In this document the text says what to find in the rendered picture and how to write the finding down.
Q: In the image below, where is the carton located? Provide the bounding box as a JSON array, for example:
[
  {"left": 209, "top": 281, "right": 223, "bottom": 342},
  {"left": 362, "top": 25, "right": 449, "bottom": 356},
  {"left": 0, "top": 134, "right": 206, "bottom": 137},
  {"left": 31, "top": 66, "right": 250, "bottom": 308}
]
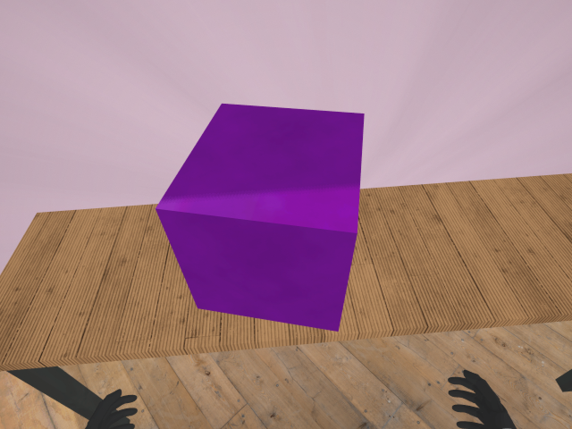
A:
[{"left": 156, "top": 104, "right": 365, "bottom": 332}]

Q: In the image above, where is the table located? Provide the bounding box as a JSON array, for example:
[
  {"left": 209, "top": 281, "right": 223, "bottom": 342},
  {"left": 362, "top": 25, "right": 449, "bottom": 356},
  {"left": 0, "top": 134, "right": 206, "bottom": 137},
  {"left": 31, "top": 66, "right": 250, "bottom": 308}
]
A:
[{"left": 0, "top": 173, "right": 572, "bottom": 429}]

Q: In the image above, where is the left robot hand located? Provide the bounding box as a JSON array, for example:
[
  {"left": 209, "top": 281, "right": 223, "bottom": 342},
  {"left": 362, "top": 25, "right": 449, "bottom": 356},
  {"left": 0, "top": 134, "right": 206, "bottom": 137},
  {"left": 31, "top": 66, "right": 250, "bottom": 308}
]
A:
[{"left": 85, "top": 389, "right": 138, "bottom": 429}]

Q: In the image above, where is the right robot hand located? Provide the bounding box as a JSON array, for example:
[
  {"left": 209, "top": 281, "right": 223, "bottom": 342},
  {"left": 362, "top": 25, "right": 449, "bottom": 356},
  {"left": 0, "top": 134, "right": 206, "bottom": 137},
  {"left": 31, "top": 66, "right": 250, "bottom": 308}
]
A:
[{"left": 448, "top": 370, "right": 517, "bottom": 429}]

